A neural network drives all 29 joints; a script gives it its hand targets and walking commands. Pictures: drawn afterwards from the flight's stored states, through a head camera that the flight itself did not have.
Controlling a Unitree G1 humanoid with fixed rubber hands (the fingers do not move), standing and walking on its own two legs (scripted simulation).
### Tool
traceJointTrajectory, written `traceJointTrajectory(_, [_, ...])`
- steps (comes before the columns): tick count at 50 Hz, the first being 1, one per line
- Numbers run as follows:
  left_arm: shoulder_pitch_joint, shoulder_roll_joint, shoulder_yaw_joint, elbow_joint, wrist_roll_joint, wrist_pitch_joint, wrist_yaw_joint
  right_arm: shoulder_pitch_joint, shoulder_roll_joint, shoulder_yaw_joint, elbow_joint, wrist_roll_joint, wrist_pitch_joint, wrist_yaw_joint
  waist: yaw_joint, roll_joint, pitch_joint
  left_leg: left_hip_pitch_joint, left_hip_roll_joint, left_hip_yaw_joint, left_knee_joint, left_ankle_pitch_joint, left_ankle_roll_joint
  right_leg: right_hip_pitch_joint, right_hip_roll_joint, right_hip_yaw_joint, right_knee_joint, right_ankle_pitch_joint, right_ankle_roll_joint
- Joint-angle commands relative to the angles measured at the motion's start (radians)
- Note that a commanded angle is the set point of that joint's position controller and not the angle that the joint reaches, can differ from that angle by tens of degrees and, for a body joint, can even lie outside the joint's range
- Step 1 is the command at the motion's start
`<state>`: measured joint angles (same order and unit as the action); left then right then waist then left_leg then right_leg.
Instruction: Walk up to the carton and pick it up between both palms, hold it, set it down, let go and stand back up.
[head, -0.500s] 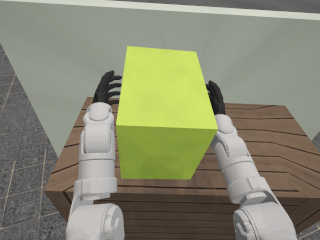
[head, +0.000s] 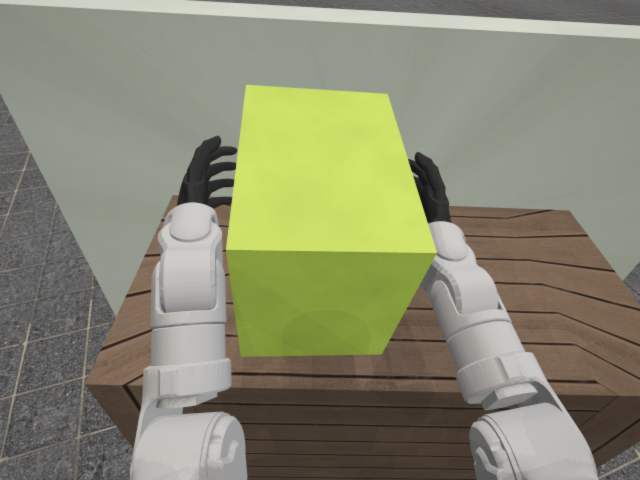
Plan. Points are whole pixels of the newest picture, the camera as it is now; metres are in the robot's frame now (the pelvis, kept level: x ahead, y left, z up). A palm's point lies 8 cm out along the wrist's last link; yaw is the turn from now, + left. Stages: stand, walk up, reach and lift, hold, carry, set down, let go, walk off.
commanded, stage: reach and lift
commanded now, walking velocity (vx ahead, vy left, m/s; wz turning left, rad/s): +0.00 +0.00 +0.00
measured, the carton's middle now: (315, 222) +0.38 +0.00 +0.15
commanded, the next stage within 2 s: hold in 0.04 s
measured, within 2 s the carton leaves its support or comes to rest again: neither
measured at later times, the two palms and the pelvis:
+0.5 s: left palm (187, 197) +0.35 +0.14 +0.22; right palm (430, 211) +0.35 -0.13 +0.19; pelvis -0.01 +0.00 +0.00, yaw +0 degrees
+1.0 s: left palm (190, 201) +0.35 +0.14 +0.21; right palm (429, 213) +0.35 -0.14 +0.19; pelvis +0.00 +0.00 +0.00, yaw +0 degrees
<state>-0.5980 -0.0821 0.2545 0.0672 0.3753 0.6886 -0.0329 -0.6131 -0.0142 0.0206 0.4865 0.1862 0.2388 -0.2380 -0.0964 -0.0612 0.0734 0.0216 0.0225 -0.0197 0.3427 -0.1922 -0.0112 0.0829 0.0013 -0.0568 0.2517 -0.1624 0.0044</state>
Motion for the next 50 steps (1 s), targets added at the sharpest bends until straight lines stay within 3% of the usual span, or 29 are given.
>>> traceJointTrajectory(1, [-0.504, -0.518, -0.466, -0.049, -0.16, -0.038, -0.143, -0.714, 0.55, 0.379, -0.33, 0.063, -0.053, 0.084, -0.013, 0.054, -0.382, 0.098, -0.062, 0.055, 0.002, 0.371, -0.018, 0.08, 0.06, -0.032, 0.01, 0.317, 0.038])
traceJointTrajectory(2, [-0.507, -0.514, -0.457, -0.035, -0.148, -0.037, -0.144, -0.718, 0.551, 0.363, -0.318, 0.065, -0.049, 0.081, -0.013, 0.055, -0.386, 0.099, -0.064, 0.057, -0.004, 0.346, -0.017, 0.073, 0.062, -0.033, 0.006, 0.298, 0.042])
traceJointTrajectory(3, [-0.484, -0.492, -0.434, 0.018, -0.134, -0.023, -0.153, -0.701, 0.536, 0.326, -0.269, 0.056, -0.038, 0.08, -0.013, 0.102, -0.298, 0.072, -0.071, 0.068, -0.018, 0.296, -0.018, 0.04, 0.057, -0.032, -0.001, 0.25, 0.039])
traceJointTrajectory(6, [-0.509, -0.487, -0.398, 0.029, -0.116, -0.017, -0.159, -0.748, 0.531, 0.327, -0.291, 0.037, -0.035, 0.092, 0.005, 0.056, -0.304, 0.039, -0.07, 0.07, -0.038, 0.233, -0.002, 0.059, 0.057, -0.042, -0.009, 0.174, 0.036])
traceJointTrajectory(11, [-0.55, -0.523, -0.434, 0.001, -0.128, -0.016, -0.158, -0.777, 0.545, 0.317, -0.28, 0.05, -0.036, 0.093, -0.016, 0.077, -0.337, 0.058, -0.066, 0.066, -0.021, 0.258, -0.011, 0.062, 0.054, -0.041, -0.005, 0.188, 0.03])
traceJointTrajectory(12, [-0.54, -0.503, -0.381, 0.046, -0.101, -0.009, -0.157, -0.763, 0.544, 0.323, -0.223, 0.053, -0.022, 0.094, 0.014, 0.082, -0.295, 0.065, -0.067, 0.07, -0.034, 0.249, -0.005, 0.037, 0.062, -0.039, -0.012, 0.16, 0.03])
traceJointTrajectory(13, [-0.538, -0.525, -0.41, -0.005, -0.11, 0.001, -0.158, -0.766, 0.542, 0.325, -0.263, 0.048, -0.03, 0.096, -0.008, 0.067, -0.328, 0.073, -0.061, 0.06, -0.031, 0.248, 0.0, 0.039, 0.061, -0.052, -0.002, 0.171, 0.036])
traceJointTrajectory(14, [-0.549, -0.498, -0.37, 0.036, -0.097, -0.003, -0.162, -0.768, 0.533, 0.297, -0.22, 0.039, -0.019, 0.098, 0.0, 0.061, -0.282, 0.051, -0.064, 0.069, -0.043, 0.203, 0.002, 0.031, 0.057, -0.044, -0.021, 0.11, 0.031])
traceJointTrajectory(15, [-0.549, -0.507, -0.369, 0.054, -0.103, 0.002, -0.168, -0.808, 0.555, 0.311, -0.268, 0.039, -0.028, 0.094, 0.002, 0.035, -0.315, 0.043, -0.064, 0.076, -0.045, 0.193, 0.005, 0.053, 0.054, -0.043, -0.021, 0.138, 0.036])
traceJointTrajectory(18, [-0.552, -0.491, -0.358, 0.064, -0.096, 0.003, -0.159, -0.823, 0.554, 0.306, -0.248, 0.047, -0.026, 0.097, 0.022, 0.054, -0.306, 0.035, -0.067, 0.081, -0.042, 0.185, 0.015, 0.034, 0.057, -0.039, -0.01, 0.126, 0.033])
traceJointTrajectory(20, [-0.591, -0.518, -0.387, 0.011, -0.113, -0.004, -0.159, -0.807, 0.57, 0.314, -0.234, 0.045, -0.02, 0.102, 0.017, 0.054, -0.332, 0.041, -0.06, 0.073, -0.04, 0.196, 0.004, 0.042, 0.06, -0.041, -0.008, 0.105, 0.029])
traceJointTrajectory(21, [-0.579, -0.507, -0.369, 0.071, -0.098, 0.003, -0.162, -0.8, 0.54, 0.288, -0.185, 0.043, -0.016, 0.1, 0.0, 0.056, -0.294, 0.037, -0.065, 0.07, -0.043, 0.172, 0.005, 0.013, 0.057, -0.049, -0.005, 0.084, 0.033])
traceJointTrajectory(24, [-0.566, -0.519, -0.381, 0.044, -0.104, 0.01, -0.167, -0.8, 0.543, 0.279, -0.209, 0.042, -0.02, 0.101, 0.0, 0.078, -0.292, 0.029, -0.064, 0.074, -0.052, 0.181, 0.001, 0.035, 0.057, -0.046, -0.013, 0.092, 0.029])
traceJointTrajectory(25, [-0.558, -0.49, -0.36, 0.08, -0.103, 0.011, -0.174, -0.826, 0.55, 0.283, -0.226, 0.037, -0.023, 0.099, -0.004, 0.033, -0.286, 0.03, -0.065, 0.078, -0.049, 0.165, 0.014, 0.026, 0.055, -0.041, -0.017, 0.098, 0.031])
traceJointTrajectory(26, [-0.561, -0.51, -0.388, 0.033, -0.117, 0.005, -0.174, -0.816, 0.559, 0.291, -0.262, 0.047, -0.028, 0.092, -0.006, 0.058, -0.338, 0.046, -0.068, 0.077, -0.042, 0.203, 0.006, 0.054, 0.057, -0.035, -0.014, 0.14, 0.035])
traceJointTrajectory(27, [-0.579, -0.513, -0.386, 0.049, -0.118, 0.007, -0.17, -0.818, 0.547, 0.282, -0.238, 0.048, -0.02, 0.092, -0.025, 0.06, -0.31, 0.046, -0.063, 0.07, -0.042, 0.188, 0.005, 0.026, 0.055, -0.041, -0.014, 0.118, 0.032])
traceJointTrajectory(28, [-0.599, -0.492, -0.378, 0.077, -0.11, 0.004, -0.173, -0.838, 0.556, 0.279, -0.216, 0.04, -0.022, 0.096, -0.005, 0.078, -0.291, 0.015, -0.072, 0.082, -0.047, 0.142, 0.007, 0.033, 0.055, -0.039, -0.021, 0.079, 0.032])
traceJointTrajectory(29, [-0.604, -0.519, -0.389, 0.002, -0.123, -0.003, -0.17, -0.818, 0.575, 0.295, -0.263, 0.046, -0.027, 0.095, -0.006, 0.061, -0.327, 0.039, -0.066, 0.074, -0.045, 0.204, 0.007, 0.039, 0.055, -0.041, -0.012, 0.135, 0.037])
traceJointTrajectory(30, [-0.572, -0.49, -0.352, 0.092, -0.102, 0.0, -0.17, -0.844, 0.547, 0.276, -0.226, 0.044, -0.027, 0.099, 0.018, 0.049, -0.294, 0.015, -0.066, 0.08, -0.05, 0.157, 0.012, 0.026, 0.06, -0.037, -0.017, 0.078, 0.03])
traceJointTrajectory(32, [-0.583, -0.507, -0.376, 0.074, -0.107, 0.004, -0.168, -0.843, 0.557, 0.266, -0.229, 0.028, -0.027, 0.1, -0.005, 0.057, -0.284, 0.008, -0.066, 0.08, -0.056, 0.129, 0.013, 0.02, 0.053, -0.037, -0.023, 0.054, 0.028])
traceJointTrajectory(33, [-0.597, -0.499, -0.361, 0.066, -0.095, 0.005, -0.168, -0.798, 0.545, 0.26, -0.183, 0.023, -0.018, 0.104, -0.01, 0.074, -0.265, 0.006, -0.064, 0.075, -0.058, 0.139, 0.007, 0.029, 0.061, -0.048, -0.013, 0.056, 0.025])
traceJointTrajectory(37, [-0.584, -0.504, -0.395, 0.05, -0.116, 0.004, -0.162, -0.822, 0.544, 0.281, -0.218, 0.058, -0.03, 0.107, -0.007, 0.099, -0.309, 0.037, -0.067, 0.071, -0.046, 0.205, -0.009, 0.023, 0.062, -0.052, -0.012, 0.093, 0.029])
traceJointTrajectory(39, [-0.567, -0.54, -0.435, -0.035, -0.134, 0.0, -0.154, -0.792, 0.541, 0.32, -0.265, 0.073, -0.032, 0.103, -0.024, 0.111, -0.4, 0.098, -0.062, 0.063, -0.01, 0.339, -0.021, 0.065, 0.071, -0.052, 0.003, 0.195, 0.023])
traceJointTrajectory(40, [-0.565, -0.524, -0.426, -0.029, -0.143, -0.003, -0.154, -0.769, 0.541, 0.336, -0.253, 0.076, -0.023, 0.092, -0.028, 0.078, -0.383, 0.11, -0.054, 0.059, 0.006, 0.367, -0.025, 0.066, 0.07, -0.046, 0.001, 0.232, 0.026])
traceJointTrajectory(42, [-0.521, -0.494, -0.406, -0.028, -0.12, 0.007, -0.156, -0.784, 0.55, 0.365, -0.313, 0.095, -0.026, 0.086, 0.006, 0.082, -0.364, 0.106, -0.069, 0.065, -0.002, 0.367, -0.012, 0.078, 0.068, -0.044, 0.0, 0.266, 0.036])
traceJointTrajectory(43, [-0.536, -0.485, -0.398, -0.019, -0.115, 0.01, -0.157, -0.796, 0.535, 0.351, -0.274, 0.086, -0.017, 0.09, 0.007, 0.079, -0.337, 0.078, -0.069, 0.067, -0.015, 0.309, -0.008, 0.057, 0.069, -0.05, 0.001, 0.194, 0.029])
traceJointTrajectory(46, [-0.525, -0.488, -0.39, -0.01, -0.1, 0.021, -0.163, -0.761, 0.514, 0.306, -0.263, 0.064, -0.008, 0.09, -0.008, 0.071, -0.292, 0.06, -0.061, 0.072, -0.039, 0.244, -0.013, 0.046, 0.068, -0.049, -0.003, 0.143, 0.027])
traceJointTrajectory(47, [-0.521, -0.48, -0.38, -0.016, -0.093, 0.025, -0.164, -0.742, 0.52, 0.313, -0.234, 0.065, -0.004, 0.095, 0.006, 0.096, -0.27, 0.051, -0.065, 0.077, -0.038, 0.248, -0.01, 0.04, 0.061, -0.044, 0.001, 0.153, 0.029])
traceJointTrajectory(50, [-0.559, -0.508, -0.432, -0.075, -0.139, 0.007, -0.164, -0.768, 0.543, 0.348, -0.324, 0.08, -0.015, 0.083, -0.022, 0.07, -0.346, 0.082, -0.066, 0.057, -0.012, 0.321, -0.014, 0.075, 0.067, -0.049, 0.003, 0.234, 0.035])
